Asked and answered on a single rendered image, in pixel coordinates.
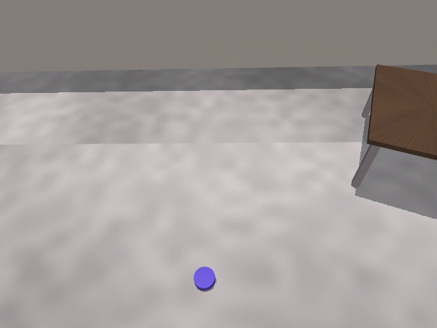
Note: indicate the tin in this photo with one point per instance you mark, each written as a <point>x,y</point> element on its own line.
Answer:
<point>204,278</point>

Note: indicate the coffee table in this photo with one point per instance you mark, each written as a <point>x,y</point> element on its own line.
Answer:
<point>403,117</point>

